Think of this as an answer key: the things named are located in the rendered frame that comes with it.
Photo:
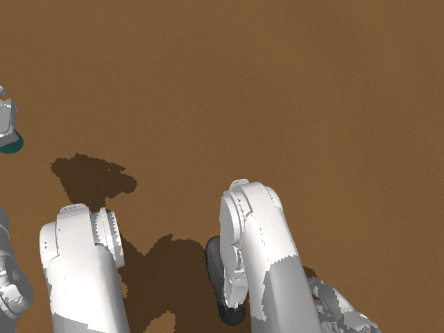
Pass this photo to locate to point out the right robot foot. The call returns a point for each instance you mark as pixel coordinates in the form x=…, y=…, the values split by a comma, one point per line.
x=215, y=271

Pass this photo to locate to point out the right robot hand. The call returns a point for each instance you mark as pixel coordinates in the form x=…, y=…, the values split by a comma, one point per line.
x=332, y=304

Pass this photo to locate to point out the left robot hand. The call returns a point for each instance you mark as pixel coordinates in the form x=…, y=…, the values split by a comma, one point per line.
x=8, y=117

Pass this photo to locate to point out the can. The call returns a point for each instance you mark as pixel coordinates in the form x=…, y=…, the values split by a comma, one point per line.
x=14, y=146

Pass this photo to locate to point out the left robot arm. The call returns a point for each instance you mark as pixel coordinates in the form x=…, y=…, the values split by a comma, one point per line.
x=16, y=292

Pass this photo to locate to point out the right robot arm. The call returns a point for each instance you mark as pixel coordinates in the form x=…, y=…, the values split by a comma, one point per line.
x=356, y=322

